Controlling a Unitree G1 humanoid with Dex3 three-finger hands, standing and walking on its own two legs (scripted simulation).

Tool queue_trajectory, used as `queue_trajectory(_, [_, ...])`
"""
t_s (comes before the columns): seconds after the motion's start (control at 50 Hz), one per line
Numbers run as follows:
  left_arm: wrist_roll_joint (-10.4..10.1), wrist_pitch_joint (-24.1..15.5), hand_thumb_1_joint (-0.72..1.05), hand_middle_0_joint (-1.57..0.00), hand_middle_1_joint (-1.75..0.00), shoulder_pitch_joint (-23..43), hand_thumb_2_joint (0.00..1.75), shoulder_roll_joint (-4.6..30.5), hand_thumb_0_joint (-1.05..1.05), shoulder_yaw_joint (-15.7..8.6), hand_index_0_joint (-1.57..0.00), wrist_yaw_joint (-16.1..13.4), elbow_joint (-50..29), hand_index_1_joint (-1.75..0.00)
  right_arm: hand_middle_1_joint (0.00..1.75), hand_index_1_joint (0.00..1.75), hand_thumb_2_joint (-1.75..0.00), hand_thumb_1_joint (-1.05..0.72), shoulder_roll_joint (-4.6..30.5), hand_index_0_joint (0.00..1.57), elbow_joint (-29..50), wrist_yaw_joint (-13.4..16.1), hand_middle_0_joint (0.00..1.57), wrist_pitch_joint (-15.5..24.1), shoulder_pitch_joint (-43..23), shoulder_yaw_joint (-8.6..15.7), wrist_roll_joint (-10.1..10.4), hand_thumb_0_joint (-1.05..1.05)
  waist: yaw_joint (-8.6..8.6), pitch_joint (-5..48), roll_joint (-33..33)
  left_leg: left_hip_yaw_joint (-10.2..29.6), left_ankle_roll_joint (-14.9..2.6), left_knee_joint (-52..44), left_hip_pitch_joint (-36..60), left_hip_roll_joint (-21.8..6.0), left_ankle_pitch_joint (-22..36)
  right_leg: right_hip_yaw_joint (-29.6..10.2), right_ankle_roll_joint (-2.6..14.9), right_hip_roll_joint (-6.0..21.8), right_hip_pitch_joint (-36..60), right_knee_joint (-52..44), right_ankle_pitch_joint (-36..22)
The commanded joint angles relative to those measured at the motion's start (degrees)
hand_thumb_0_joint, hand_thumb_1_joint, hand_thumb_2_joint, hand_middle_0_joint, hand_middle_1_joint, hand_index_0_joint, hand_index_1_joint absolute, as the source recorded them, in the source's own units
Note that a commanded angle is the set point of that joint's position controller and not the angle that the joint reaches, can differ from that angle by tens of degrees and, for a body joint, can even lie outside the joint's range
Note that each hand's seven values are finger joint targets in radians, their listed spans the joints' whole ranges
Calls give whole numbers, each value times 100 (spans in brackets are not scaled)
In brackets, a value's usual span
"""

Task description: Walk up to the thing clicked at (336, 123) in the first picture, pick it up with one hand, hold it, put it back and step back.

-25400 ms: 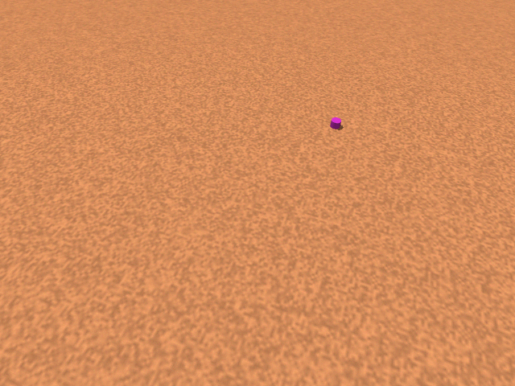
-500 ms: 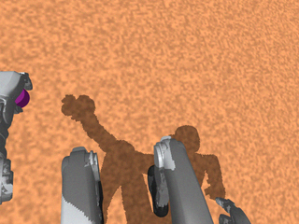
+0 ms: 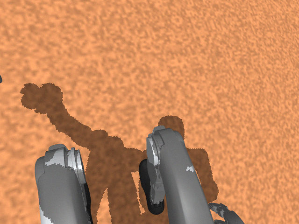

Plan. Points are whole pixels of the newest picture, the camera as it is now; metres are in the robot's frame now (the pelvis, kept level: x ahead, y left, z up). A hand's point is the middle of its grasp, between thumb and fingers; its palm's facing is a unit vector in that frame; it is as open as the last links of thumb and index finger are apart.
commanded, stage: crouch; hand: left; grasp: from above
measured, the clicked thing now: out of the picture +0.48 +0.34 -0.19
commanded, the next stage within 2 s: lower in 0.36 s
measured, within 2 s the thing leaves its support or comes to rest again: neither
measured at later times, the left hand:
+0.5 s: hand out of the picture +0.47 +0.34 -0.20, palm faces -0.47 -0.07 -0.88, open 8.1 cm
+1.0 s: hand out of the picture +0.48 +0.34 -0.25, palm faces -0.47 -0.09 -0.88, open 8.1 cm
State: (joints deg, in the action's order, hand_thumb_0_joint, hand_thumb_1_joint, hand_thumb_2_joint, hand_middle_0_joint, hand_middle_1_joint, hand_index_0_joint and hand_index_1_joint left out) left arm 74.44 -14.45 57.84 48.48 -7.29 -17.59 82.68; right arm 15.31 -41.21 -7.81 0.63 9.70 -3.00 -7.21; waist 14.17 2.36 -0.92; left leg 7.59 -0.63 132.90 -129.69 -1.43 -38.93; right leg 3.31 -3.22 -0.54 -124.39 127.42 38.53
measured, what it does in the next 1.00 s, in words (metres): stands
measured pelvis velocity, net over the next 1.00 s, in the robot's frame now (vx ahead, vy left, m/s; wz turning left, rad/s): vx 0.01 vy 0.00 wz -0.07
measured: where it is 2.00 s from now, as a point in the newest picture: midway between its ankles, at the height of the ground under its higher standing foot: (119, 206)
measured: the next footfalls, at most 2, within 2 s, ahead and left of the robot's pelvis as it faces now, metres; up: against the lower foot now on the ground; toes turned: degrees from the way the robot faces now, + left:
none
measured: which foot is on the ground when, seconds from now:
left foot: down 0.00-1.00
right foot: down 0.00-1.00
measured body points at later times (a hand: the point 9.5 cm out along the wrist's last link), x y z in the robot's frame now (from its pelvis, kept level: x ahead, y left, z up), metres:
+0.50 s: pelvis +0.00 +0.00 -0.03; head +0.26 +0.09 +0.33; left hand +0.50 +0.34 -0.15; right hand +0.05 -0.27 -0.12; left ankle +0.08 +0.12 -0.33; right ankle +0.10 -0.14 -0.33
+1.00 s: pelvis +0.01 +0.00 -0.05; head +0.28 +0.11 +0.29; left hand +0.50 +0.34 -0.20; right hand +0.05 -0.27 -0.12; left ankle +0.08 +0.12 -0.33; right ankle +0.10 -0.13 -0.33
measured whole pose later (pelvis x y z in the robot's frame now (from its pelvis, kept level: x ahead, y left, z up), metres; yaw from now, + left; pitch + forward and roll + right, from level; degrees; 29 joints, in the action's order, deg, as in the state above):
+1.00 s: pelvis +0.01 +0.00 -0.05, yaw -4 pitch +32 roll -13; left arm 77.9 -18.2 60.6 58.6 -9.4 -23.9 90.0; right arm 16.7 -39.1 -8.7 1.3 6.8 -10.5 -11.2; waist 17.5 -4.4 -5.1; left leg 12.0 -0.3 143.6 -136.3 -1.0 -40.5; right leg 6.4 -3.6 -1.8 -129.4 135.3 39.0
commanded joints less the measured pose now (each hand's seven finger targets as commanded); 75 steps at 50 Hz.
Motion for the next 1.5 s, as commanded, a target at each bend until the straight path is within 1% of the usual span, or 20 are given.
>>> queue_trajectory(0.0, [-40, -90, 69, -86, -85, 2107, 56, 1690, 0, -143, -99, -267, -887, -71, 30, 30, -90, -90, 1499, 20, 94, 72, 20, 31, 1119, 401, -27, 0, 56, 3960, 2140, -360, -3, -1384, 3232, 72, 927, 530, 548, -154, 1469, -1006, -1030])
queue_trajectory(0.3, [1, -103, 69, -91, -82, 2091, 59, 2067, 0, -165, -101, -267, -683, -72, 30, 30, -90, -91, 1592, 20, 96, 51, 20, -12, 1126, 133, -90, 0, 152, 3775, 2068, -376, -61, -892, 2751, 80, 1034, 627, 492, -215, 1489, -761, -1225])
queue_trajectory(0.36, [-19, -96, 70, -91, -83, 1989, 59, 2213, 0, -263, -101, -251, -708, -72, 30, 30, -90, -91, 1613, 20, 118, 54, 20, -23, 1115, 120, -101, 0, 77, 3857, 2141, -378, -50, -826, 2844, 68, 1146, 634, 493, -217, 1486, -693, -1285])
queue_trajectory(0.48, [-5, -134, 68, -92, -79, 1944, 57, 2176, 0, -239, -101, -198, -719, -69, 30, 30, -90, -91, 1715, 20, 196, 46, 20, -80, 1071, 105, -125, 0, 141, 3663, 2299, -244, 15, -843, 2874, 73, 1174, 724, 542, -186, 1186, -549, -1249])
queue_trajectory(0.56, [-53, -208, 68, -93, -80, 1809, 59, 2003, 0, -111, -102, -206, -364, -70, 30, 30, -90, -91, 1689, 20, 187, 41, 20, -86, 1057, 12, -168, 0, 309, 3316, 1973, -276, -48, -689, 2545, 81, 1107, 732, 485, -215, 1270, -604, -1254])
queue_trajectory(0.64, [21, -358, 68, -93, -80, 1964, 60, 2334, 0, -222, -102, -305, -537, -71, 30, 30, -90, -91, 1712, 20, 175, 36, 20, -79, 1019, -55, -203, 0, 213, 3510, 2137, -263, -32, -632, 2610, 68, 1142, 753, 497, -250, 1355, -527, -1261])
queue_trajectory(0.76, [146, -506, 74, -97, -80, 1979, 59, 2524, 0, -396, -106, -573, -303, -70, 30, 30, -90, -91, 1864, 20, 225, 23, 20, -41, 990, -131, -312, 0, 356, 3350, 2311, -186, 17, -486, 2801, 61, 1362, 864, 534, -255, 1156, -419, -1343])
queue_trajectory(0.82, [247, -515, 76, -97, -81, 1958, 59, 2637, 0, -447, -107, -695, -357, -71, 30, 30, -90, -91, 1802, 20, 197, 1, 20, 7, 981, -169, -362, 0, 269, 3495, 2510, -200, 10, -495, 2970, 32, 1292, 866, 512, -289, 1163, -376, -1314])
queue_trajectory(0.84, [237, -513, 77, -97, -81, 2075, 58, 2703, 0, -497, -108, -759, -396, -71, 30, 30, -90, -91, 1840, 20, 201, -4, 20, 18, 981, -174, -376, 0, 319, 3464, 2619, -200, 25, -505, 2935, 38, 1297, 890, 511, -274, 1150, -345, -1328])
queue_trajectory(0.86, [253, -476, 74, -96, -78, 1960, 62, 2648, 0, -443, -105, -788, -301, -69, 30, 30, -89, -90, 1810, 20, 210, -15, 20, 41, 946, -191, -378, 0, 288, 3466, 2629, -193, 17, -483, 3020, 20, 1349, 880, 505, -279, 1148, -323, -1376])
queue_trajectory(0.9, [270, -437, 70, -94, -76, 1977, 62, 2598, 0, -404, -103, -877, -179, -68, 30, 30, -89, -90, 1850, 20, 193, -25, 20, 54, 948, -221, -411, 0, 404, 3400, 2520, -166, 0, -437, 2905, 18, 1377, 913, 492, -296, 1162, -314, -1428])
queue_trajectory(0.92, [261, -415, 70, -92, -79, 1891, 60, 2577, 0, -376, -102, -899, -136, -68, 30, 30, -89, -90, 1810, 20, 173, -22, 20, 60, 914, -230, -391, 0, 350, 3479, 2511, -153, -10, -446, 2911, 7, 1402, 915, 481, -323, 1177, -304, -1466])
queue_trajectory(0.96, [231, -343, 69, -90, -77, 1795, 57, 2533, 0, -344, -100, -936, 151, -67, 30, 30, -89, -90, 1865, 20, 172, -38, 20, 109, 938, -226, -414, 0, 453, 3147, 2428, -136, -5, -415, 2725, 14, 1333, 942, 493, -315, 1065, -286, -1417])
queue_trajectory(1.02, [211, -317, 66, -89, -78, 1939, 58, 2758, 0, -398, -99, -1002, -86, -67, 30, 30, -89, -90, 1866, 20, 210, -23, 20, 128, 887, -291, -428, 0, 378, 3391, 2521, -139, -12, -430, 2777, 0, 1330, 938, 473, -329, 1273, -296, -1472])
queue_trajectory(1.12, [164, -257, 66, -89, -79, 1762, 61, 2634, 0, -288, -99, -992, 239, -69, 30, 30, -89, -90, 1896, 20, 209, -36, 20, 219, 900, -350, -450, 0, 535, 3165, 2405, -75, -10, -337, 2775, -26, 1447, 964, 464, -343, 1221, -245, -1552])
queue_trajectory(1.22, [169, -262, 68, -90, -81, 1714, 62, 2778, 0, -323, -100, -1027, 223, -70, 30, 30, -89, -90, 1955, 20, 234, -40, 20, 268, 843, -439, -473, 0, 547, 3201, 2524, -32, 18, -294, 2914, -51, 1667, 990, 469, -363, 1298, -199, -1709])
queue_trajectory(1.28, [136, -306, 68, -91, -80, 1808, 62, 2849, 0, -338, -101, -1070, 278, -70, 30, 30, -90, -90, 2004, 20, 259, -42, 20, 285, 806, -472, -499, 0, 582, 2965, 2503, -41, 25, -282, 2622, -40, 1415, 1015, 490, -359, 1298, -233, -1536])
queue_trajectory(1.3, [164, -322, 69, -91, -80, 1755, 61, 2998, 0, -460, -101, -1119, 308, -69, 30, 30, -90, -90, 2055, 20, 351, -32, 20, 291, 773, -503, -536, 0, 595, 3015, 2435, -33, 26, -295, 2600, -40, 1413, 1040, 480, -363, 1437, -259, -1558])
queue_trajectory(1.32, [185, -333, 69, -91, -80, 1769, 60, 2978, 0, -392, -101, -1121, 279, -70, 30, 30, -90, -90, 2005, 20, 308, -28, 20, 301, 739, -534, -525, 0, 547, 2997, 2482, -39, 20, -291, 2610, -49, 1306, 1029, 481, -374, 1359, -228, -1474])
queue_trajectory(1.48, [236, -287, 65, -89, -81, 1683, 63, 2959, 0, -278, -98, -1251, 508, -71, 30, 30, -90, -90, 2069, 20, 375, -40, 20, 393, 612, -634, -611, 0, 686, 2878, 2487, -2, 1, -190, 2610, -93, 1325, 1057, 437, -420, 1385, -211, -1565])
